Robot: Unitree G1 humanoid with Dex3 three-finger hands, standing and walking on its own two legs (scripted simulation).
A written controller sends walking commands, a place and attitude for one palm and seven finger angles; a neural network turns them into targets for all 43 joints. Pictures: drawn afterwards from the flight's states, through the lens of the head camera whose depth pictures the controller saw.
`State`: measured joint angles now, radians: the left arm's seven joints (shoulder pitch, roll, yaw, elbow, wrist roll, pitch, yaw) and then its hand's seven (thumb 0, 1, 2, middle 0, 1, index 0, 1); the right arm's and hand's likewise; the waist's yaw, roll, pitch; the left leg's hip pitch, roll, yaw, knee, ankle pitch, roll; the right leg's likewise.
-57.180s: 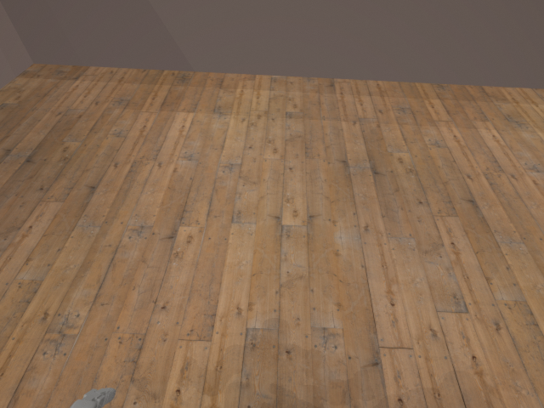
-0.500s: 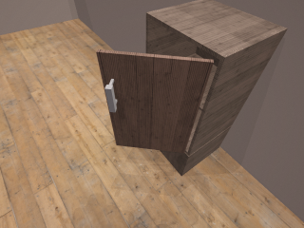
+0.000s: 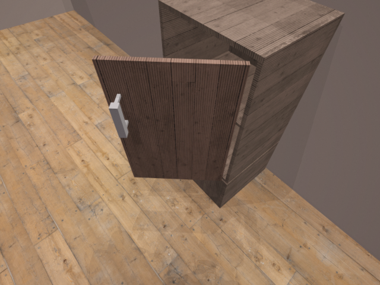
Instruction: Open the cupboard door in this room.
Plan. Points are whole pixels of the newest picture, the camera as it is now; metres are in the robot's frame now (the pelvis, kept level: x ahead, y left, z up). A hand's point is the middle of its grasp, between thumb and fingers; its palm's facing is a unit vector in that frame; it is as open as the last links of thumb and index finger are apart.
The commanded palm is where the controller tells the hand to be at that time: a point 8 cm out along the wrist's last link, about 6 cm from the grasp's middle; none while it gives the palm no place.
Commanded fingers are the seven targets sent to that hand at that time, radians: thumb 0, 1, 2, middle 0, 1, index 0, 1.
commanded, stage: come to a stop and stand still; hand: left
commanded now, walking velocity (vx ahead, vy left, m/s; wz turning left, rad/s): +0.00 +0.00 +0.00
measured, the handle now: (121, 116) +0.56 +0.24 -0.02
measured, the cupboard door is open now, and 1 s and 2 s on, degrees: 47 47 47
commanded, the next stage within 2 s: look again from close up in 0.58 s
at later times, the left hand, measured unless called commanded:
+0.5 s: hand out of the picture -0.07 +0.16 -0.16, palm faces +0.05 -0.98 -0.18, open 7.3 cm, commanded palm none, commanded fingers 0.00 0.90 0.90 -0.20 -0.30 -0.20 -0.30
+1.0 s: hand out of the picture -0.03 +0.19 -0.17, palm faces +0.05 -0.98 -0.22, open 7.3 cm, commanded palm none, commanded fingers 0.00 0.90 0.90 -0.20 -0.30 -0.20 -0.30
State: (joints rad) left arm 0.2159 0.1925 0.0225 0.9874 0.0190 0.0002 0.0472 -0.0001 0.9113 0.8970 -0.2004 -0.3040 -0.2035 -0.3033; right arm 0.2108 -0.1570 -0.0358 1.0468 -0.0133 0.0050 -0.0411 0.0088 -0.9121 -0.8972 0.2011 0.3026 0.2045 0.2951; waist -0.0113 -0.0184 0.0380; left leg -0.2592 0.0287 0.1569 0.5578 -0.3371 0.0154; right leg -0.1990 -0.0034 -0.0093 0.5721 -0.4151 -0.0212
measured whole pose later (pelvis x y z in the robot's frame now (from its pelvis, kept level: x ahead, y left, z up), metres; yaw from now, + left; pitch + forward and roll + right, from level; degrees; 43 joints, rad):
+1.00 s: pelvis -0.04 +0.01 +0.01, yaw +2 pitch -1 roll +0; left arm 0.29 0.15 -0.01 1.07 0.01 -0.02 0.04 0.01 0.92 0.90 -0.20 -0.30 -0.20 -0.30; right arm 0.30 -0.16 0.01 1.08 -0.02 -0.01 -0.02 0.02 -0.93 -0.90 0.20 0.30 0.20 0.29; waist -0.01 0.03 0.01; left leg -0.26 0.00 0.11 0.53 -0.26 0.04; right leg -0.18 -0.02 -0.05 0.53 -0.34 0.00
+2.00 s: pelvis +0.01 +0.01 +0.00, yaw +1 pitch +0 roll +1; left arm 0.20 0.18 0.02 1.02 0.02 0.00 0.04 0.00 0.91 0.90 -0.20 -0.30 -0.20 -0.30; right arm 0.21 -0.16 -0.03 1.08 -0.01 0.00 -0.04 0.01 -0.92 -0.90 0.20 0.30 0.20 0.30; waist -0.01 -0.01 0.06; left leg -0.19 0.00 0.14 0.52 -0.34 0.03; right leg -0.27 -0.03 -0.06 0.60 -0.33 -0.02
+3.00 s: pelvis -0.04 +0.01 +0.01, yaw +3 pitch -2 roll +0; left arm 0.31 0.15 -0.01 1.08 0.02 -0.01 0.03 0.01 0.92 0.90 -0.20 -0.30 -0.20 -0.30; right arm 0.33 -0.14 0.00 1.06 -0.02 -0.01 -0.02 0.01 -0.92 -0.90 0.20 0.30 0.20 0.29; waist -0.01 0.00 -0.01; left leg -0.20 -0.01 0.10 0.46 -0.22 0.04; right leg -0.24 -0.04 -0.10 0.48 -0.20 -0.02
